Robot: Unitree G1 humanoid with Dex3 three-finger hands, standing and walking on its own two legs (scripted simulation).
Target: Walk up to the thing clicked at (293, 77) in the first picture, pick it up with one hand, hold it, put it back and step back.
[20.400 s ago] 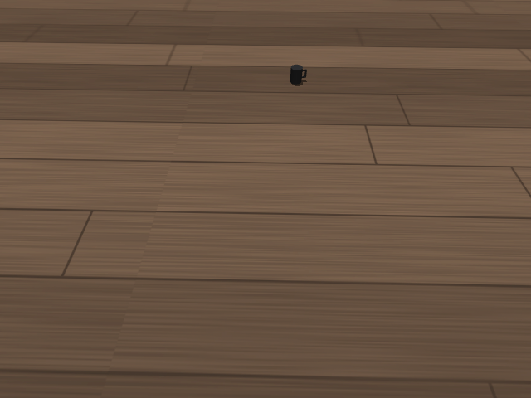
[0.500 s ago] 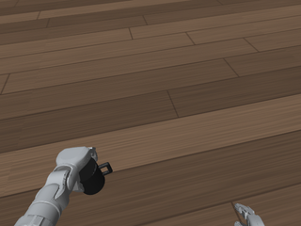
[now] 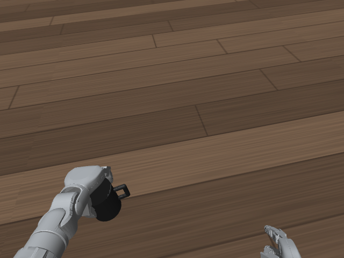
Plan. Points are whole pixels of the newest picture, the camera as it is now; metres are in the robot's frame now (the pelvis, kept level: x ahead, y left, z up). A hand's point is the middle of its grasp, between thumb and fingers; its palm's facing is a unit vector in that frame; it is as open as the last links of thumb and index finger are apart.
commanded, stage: hold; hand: left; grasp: from above
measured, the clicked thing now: (107, 197) +0.30 +0.20 -0.09
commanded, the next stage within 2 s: crouch in 0.44 s
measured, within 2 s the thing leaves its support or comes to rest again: neither
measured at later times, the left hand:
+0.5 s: hand (91, 194) +0.29 +0.22 -0.04, palm faces -0.46 -0.06 -0.88, open 10.8 cm
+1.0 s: hand (100, 209) +0.29 +0.23 -0.14, palm faces -0.49 +0.00 -0.87, open 10.7 cm
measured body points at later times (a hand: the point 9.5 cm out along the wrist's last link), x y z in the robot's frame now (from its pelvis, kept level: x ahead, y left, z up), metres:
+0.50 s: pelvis +0.00 +0.00 +0.00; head +0.01 -0.02 +0.45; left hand +0.31 +0.22 +0.01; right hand +0.16 -0.25 -0.11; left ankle +0.02 +0.13 -0.74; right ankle +0.03 -0.14 -0.74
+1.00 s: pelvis -0.01 +0.00 -0.03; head +0.06 +0.00 +0.41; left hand +0.31 +0.23 -0.09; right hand +0.11 -0.27 -0.15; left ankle +0.02 +0.13 -0.74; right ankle +0.03 -0.14 -0.74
